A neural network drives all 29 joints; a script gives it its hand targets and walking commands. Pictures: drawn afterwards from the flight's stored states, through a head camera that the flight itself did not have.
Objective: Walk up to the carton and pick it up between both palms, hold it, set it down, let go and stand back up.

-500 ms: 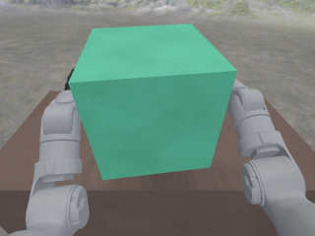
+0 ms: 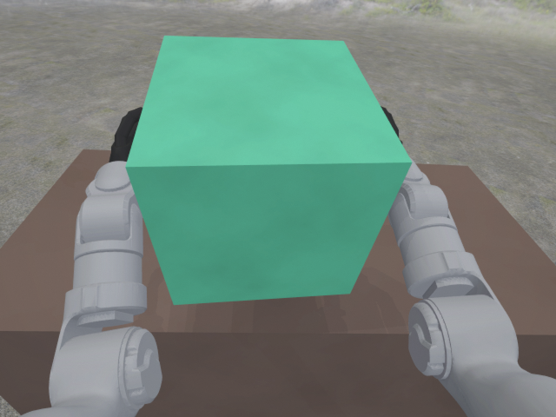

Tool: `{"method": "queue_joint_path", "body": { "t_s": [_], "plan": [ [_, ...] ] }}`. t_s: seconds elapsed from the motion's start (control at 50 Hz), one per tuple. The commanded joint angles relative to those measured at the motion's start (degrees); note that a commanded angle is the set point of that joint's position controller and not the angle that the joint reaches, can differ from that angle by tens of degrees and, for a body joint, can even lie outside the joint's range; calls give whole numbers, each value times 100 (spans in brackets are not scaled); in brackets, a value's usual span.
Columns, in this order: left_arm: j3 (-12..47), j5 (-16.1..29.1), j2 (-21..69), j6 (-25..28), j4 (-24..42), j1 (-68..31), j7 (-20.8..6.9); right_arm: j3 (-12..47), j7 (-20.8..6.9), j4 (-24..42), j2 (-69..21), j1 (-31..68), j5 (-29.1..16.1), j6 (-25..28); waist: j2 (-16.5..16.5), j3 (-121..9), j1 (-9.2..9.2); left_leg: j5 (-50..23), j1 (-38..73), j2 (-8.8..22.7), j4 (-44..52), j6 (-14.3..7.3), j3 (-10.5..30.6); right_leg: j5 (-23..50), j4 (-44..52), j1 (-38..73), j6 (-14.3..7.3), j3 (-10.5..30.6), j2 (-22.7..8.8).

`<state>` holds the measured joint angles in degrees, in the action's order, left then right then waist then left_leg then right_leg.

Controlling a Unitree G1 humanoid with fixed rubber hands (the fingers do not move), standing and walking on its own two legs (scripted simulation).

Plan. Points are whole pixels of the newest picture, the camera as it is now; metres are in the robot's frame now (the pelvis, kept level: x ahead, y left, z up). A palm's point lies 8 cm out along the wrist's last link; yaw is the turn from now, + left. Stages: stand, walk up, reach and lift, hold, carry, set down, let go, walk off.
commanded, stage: set down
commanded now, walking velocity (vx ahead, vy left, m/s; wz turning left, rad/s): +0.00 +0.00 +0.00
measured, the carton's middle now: (260, 169) +0.40 +0.00 +0.21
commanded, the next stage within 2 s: none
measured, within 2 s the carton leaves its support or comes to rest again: neither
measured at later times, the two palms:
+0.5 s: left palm (143, 185) +0.40 +0.17 +0.18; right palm (378, 183) +0.40 -0.18 +0.19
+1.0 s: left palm (153, 192) +0.42 +0.17 +0.15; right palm (375, 194) +0.41 -0.19 +0.16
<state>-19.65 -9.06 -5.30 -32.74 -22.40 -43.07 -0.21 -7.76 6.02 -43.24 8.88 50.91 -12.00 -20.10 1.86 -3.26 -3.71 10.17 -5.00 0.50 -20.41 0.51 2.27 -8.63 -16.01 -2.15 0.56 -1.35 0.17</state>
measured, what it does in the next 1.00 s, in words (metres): stands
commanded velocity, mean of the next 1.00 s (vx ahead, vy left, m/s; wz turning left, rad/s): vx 0.00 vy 0.00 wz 0.00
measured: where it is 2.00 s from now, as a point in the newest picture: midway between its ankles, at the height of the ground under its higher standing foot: outside the picture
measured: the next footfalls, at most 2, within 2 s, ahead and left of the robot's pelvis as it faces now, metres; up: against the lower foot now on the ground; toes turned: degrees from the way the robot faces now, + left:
none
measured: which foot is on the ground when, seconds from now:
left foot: down 0.00-1.00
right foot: down 0.00-1.00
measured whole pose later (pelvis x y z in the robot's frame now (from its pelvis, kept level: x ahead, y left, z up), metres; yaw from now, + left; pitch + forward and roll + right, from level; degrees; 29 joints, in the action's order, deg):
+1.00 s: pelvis +0.02 +0.00 +0.00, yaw +0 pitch -1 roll -1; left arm -16.0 -6.0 -6.9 -17.0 -41.3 -43.6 0.8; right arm -12.9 4.0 -48.5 6.1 45.3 -2.4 -10.1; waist 1.8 -3.2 -3.3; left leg 10.0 -8.1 0.4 -18.8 0.5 2.0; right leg -8.6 -14.7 -5.5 0.7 -1.1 0.0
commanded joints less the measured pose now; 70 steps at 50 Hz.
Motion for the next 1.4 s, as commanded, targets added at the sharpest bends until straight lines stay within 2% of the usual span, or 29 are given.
{"method": "queue_joint_path", "body": {
  "t_s": [0.0, 0.04, 0.06, 0.08, 0.12, 0.2, 0.22, 0.32, 0.4, 0.46, 0.56, 0.62, 0.68, 0.72, 0.76, 0.78, 0.8, 0.92, 0.94, 1.0, 1.08, 1.1, 1.12, 1.16, 1.2, 1.22, 1.26, 1.3, 1.38],
  "plan": [
    [2823, 723, 3488, 456, 927, -4731, -823, 1583, -508, 1822, -3274, 4758, -133, 928, -352, -2762, -79, -1989, 1028, -297, 17, 289, -305, 1362, 15, 695, 150, -208, 337],
    [2813, 668, 3510, 506, 853, -4725, -786, 1612, -504, 1906, -3347, 4813, -95, 1043, -393, -2699, 9, -1858, 1028, -284, 41, 309, -312, 1177, 107, 639, 136, -235, 327],
    [2895, 728, 3604, 544, 790, -4731, -784, 1621, -495, 1933, -3332, 4735, -74, 1081, -439, -2661, -97, -1878, 1003, -274, 75, 308, -293, 1218, 124, 704, 143, -214, 298],
    [2929, 710, 3595, 565, 804, -4641, -776, 1610, -503, 1917, -3307, 4734, -26, 1105, -415, -2646, -41, -1897, 1009, -273, 81, 305, -303, 1260, 115, 715, 155, -235, 320],
    [3037, 754, 3646, 618, 774, -4598, -771, 1676, -494, 2086, -3299, 4765, -4, 1176, -342, -2724, -95, -1969, 987, -291, 2, 290, -266, 1394, 95, 703, 178, -215, 303],
    [3130, 852, 3820, 784, 725, -4673, -691, 1746, -486, 2107, -3437, 4778, 8, 1263, -473, -2855, -129, -1947, 924, -309, 0, 382, -256, 1440, 15, 770, 176, -218, 300],
    [3165, 907, 3860, 832, 794, -4623, -649, 1812, -514, 2231, -3445, 4876, 24, 1286, -378, -3039, -56, -2041, 960, -305, -12, 331, -274, 1533, 17, 780, 167, -150, 292],
    [3192, 928, 3827, 996, 742, -4629, -608, 1882, -519, 2169, -3578, 4706, 17, 1338, -503, -3227, -33, -2275, 1059, -258, -88, 398, -244, 1744, 24, 678, 173, -153, 307],
    [3241, 962, 3892, 1143, 692, -4726, -564, 1886, -536, 1959, -3646, 4588, 148, 1351, -413, -3245, -26, -2279, 1038, -256, -58, 386, -204, 1860, -15, 638, 160, -211, 301],
    [3183, 901, 3877, 1208, 546, -4697, -572, 1834, -561, 1837, -3640, 4481, 104, 1365, -500, -3191, -24, -2311, 1029, -305, -75, 423, -242, 1827, 2, 623, 162, -174, 306],
    [2800, 749, 3629, 1210, 134, -4528, -640, 1675, -570, 1596, -3689, 4459, 199, 1318, -310, -2887, 47, -1993, 732, -306, 64, 335, -294, 1908, -31, 780, 235, -119, 261],
    [2615, 711, 3601, 1267, -242, -4480, -675, 1520, -588, 1513, -3646, 4511, 330, 1360, -202, -2739, 0, -1654, 627, -278, 198, 282, -276, 1743, 25, 780, 241, -151, 219],
    [2680, 738, 3627, 1446, -134, -4805, -672, 1445, -623, 1524, -3708, 4538, 453, 1476, -308, -2989, 2, -1781, 645, -315, 130, 316, -315, 1880, 11, 739, 239, -155, 238],
    [2786, 816, 3697, 1591, -62, -4913, -624, 1345, -654, 1536, -3699, 4516, 539, 1557, -398, -3366, -96, -1922, 823, -314, 57, 412, -325, 1981, -48, 634, 214, -185, 263],
    [2763, 830, 3724, 1718, -125, -5043, -594, 1407, -680, 1531, -3802, 4573, 543, 1632, -350, -3539, -28, -2113, 792, -301, -12, 392, -291, 2183, -75, 750, 184, -164, 249],
    [2755, 835, 3709, 1762, -203, -4945, -585, 1280, -702, 1465, -3745, 4545, 603, 1648, -381, -3594, -78, -2065, 818, -298, 12, 426, -320, 2117, -58, 634, 200, -202, 253],
    [2705, 792, 3724, 1794, -372, -4773, -576, 1371, -728, 1349, -3822, 4371, 656, 1634, -339, -3476, 12, -2005, 747, -249, 25, 419, -347, 2127, -59, 692, 168, -230, 235],
    [2285, 585, 3466, 1817, -860, -4576, -678, 1155, -728, 1213, -3744, 4290, 875, 1635, -182, -3027, 71, -1666, 453, -286, 206, 300, -342, 2077, -57, 870, 247, -205, 206],
    [2362, 620, 3471, 1828, -926, -4450, -684, 1106, -724, 1200, -3684, 4312, 864, 1637, -290, -3029, 32, -1612, 484, -279, 256, 321, -406, 2035, -43, 802, 237, -225, 208],
    [2439, 667, 3565, 1948, -805, -4727, -644, 1087, -731, 1247, -3720, 4343, 878, 1741, -424, -3319, 0, -2115, 633, -277, 57, 417, -360, 2421, -124, 808, 217, -234, 251],
    [2529, 761, 3625, 2109, -592, -4674, -622, 1246, -742, 1466, -3893, 4283, 932, 1825, -359, -3648, 6, -2530, 691, -276, -53, 443, -348, 2923, -234, 939, 235, -229, 246],
    [2488, 750, 3549, 2151, -659, -4699, -624, 1258, -740, 1409, -3922, 4169, 910, 1821, -446, -3699, -72, -2568, 658, -284, -92, 472, -336, 2970, -229, 944, 195, -191, 239],
    [2487, 777, 3491, 2193, -728, -4598, -619, 1236, -739, 1413, -3903, 4189, 917, 1829, -375, -3595, 15, -2511, 540, -274, -36, 453, -372, 2921, -227, 958, 216, -194, 231],
    [2505, 722, 3566, 2229, -729, -4659, -611, 1195, -778, 1290, -3879, 4021, 1031, 1841, -502, -3664, -14, -2646, 660, -256, -104, 521, -316, 2963, -248, 933, 180, -238, 245],
    [2485, 690, 3537, 2257, -800, -4561, -626, 1126, -787, 1304, -3842, 3896, 1089, 1858, -371, -3627, -70, -2558, 612, -261, -68, 489, -313, 2996, -234, 921, 226, -234, 259],
    [2491, 685, 3565, 2298, -799, -4540, -627, 1097, -801, 1341, -3917, 3936, 1150, 1870, -378, -3709, -4, -2490, 550, -224, -57, 470, -341, 2978, -245, 928, 236, -263, 245],
    [2511, 718, 3553, 2373, -807, -4609, -598, 1039, -832, 1236, -3884, 3894, 1185, 1899, -461, -3714, -12, -2619, 568, -257, -78, 501, -360, 2989, -275, 856, 190, -257, 238],
    [2393, 677, 3443, 2376, -1081, -4564, -605, 1000, -849, 1029, -3896, 3807, 1223, 1881, -323, -3450, -49, -2383, 448, -261, -11, 479, -363, 2868, -218, 918, 198, -206, 222],
    [2254, 633, 3423, 2479, -1375, -4629, -629, 836, -898, 1031, -3864, 3981, 1346, 1936, -379, -3526, -2, -2104, 329, -257, 48, 423, -404, 2715, -264, 824, 205, -203, 187]
  ]
}}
